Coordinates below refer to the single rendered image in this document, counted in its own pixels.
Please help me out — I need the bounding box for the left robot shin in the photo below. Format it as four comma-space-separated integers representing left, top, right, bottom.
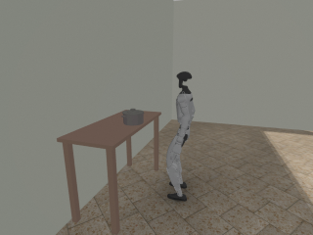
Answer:
166, 165, 182, 197

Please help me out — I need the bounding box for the robot left upper arm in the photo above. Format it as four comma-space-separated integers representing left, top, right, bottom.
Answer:
177, 94, 190, 122

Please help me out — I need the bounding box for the lid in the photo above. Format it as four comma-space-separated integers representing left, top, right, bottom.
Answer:
122, 110, 144, 116

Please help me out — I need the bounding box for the left robot forearm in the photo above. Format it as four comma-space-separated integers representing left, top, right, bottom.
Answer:
176, 117, 189, 145

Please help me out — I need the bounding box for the right robot shin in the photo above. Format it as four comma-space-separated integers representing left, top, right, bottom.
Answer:
176, 161, 183, 184

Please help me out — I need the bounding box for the table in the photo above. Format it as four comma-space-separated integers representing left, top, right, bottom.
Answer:
57, 110, 161, 235

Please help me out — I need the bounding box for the robot shin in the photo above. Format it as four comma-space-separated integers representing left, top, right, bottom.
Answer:
176, 161, 183, 184
166, 165, 182, 197

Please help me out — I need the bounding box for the robot right upper arm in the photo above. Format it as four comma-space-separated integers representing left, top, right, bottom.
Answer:
192, 102, 196, 114

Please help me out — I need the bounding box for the robot left hand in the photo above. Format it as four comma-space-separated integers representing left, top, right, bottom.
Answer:
170, 143, 182, 162

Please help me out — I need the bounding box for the pot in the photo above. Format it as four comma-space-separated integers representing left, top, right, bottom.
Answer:
121, 113, 144, 126

